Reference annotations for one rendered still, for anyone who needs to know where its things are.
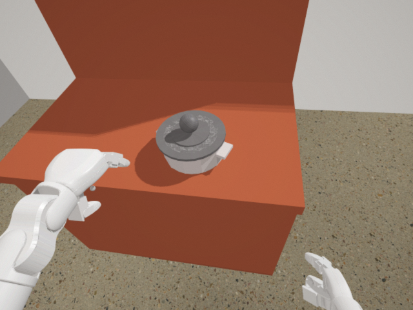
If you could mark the right robot hand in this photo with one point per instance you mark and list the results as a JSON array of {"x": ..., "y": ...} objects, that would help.
[{"x": 318, "y": 292}]

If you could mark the knob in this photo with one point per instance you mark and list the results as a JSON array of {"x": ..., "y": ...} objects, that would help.
[{"x": 188, "y": 123}]

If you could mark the robot right forearm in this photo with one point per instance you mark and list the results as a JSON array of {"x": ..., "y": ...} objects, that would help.
[{"x": 344, "y": 303}]

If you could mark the left robot hand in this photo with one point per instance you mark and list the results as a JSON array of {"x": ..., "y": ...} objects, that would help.
[{"x": 78, "y": 169}]

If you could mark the robot left forearm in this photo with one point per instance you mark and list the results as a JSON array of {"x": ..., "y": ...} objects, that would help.
[{"x": 28, "y": 244}]

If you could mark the pot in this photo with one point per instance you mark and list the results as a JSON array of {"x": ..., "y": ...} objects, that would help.
[{"x": 203, "y": 165}]

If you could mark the table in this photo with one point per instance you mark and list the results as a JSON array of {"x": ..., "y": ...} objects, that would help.
[{"x": 139, "y": 62}]

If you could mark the lid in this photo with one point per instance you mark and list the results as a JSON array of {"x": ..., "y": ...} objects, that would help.
[{"x": 181, "y": 146}]

